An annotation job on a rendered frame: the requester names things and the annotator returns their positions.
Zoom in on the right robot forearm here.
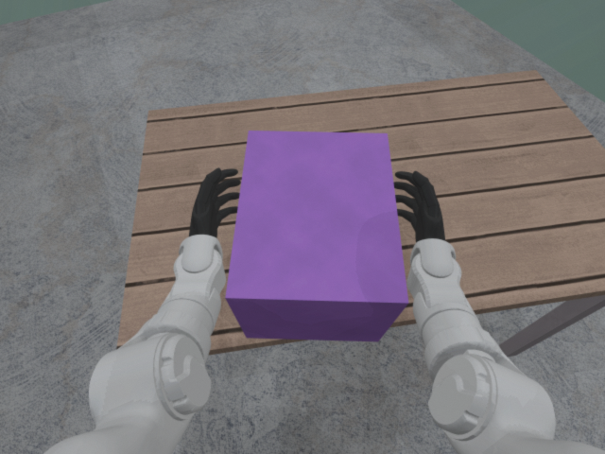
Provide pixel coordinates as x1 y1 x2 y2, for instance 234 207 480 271
406 238 526 383

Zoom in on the table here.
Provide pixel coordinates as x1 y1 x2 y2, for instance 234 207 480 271
116 70 605 357

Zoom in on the robot left upper arm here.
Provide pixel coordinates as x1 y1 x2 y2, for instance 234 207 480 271
44 333 211 454

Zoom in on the carton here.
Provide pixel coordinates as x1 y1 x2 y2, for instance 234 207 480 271
225 131 408 341

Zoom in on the left robot hand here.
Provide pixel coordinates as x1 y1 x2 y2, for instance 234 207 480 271
189 168 241 238

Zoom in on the left robot forearm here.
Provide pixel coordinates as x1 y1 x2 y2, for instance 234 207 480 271
89 235 226 420

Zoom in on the right robot hand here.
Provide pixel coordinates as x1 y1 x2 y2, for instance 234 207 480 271
394 171 445 243

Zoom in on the robot right upper arm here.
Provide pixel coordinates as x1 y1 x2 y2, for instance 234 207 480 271
428 354 605 454

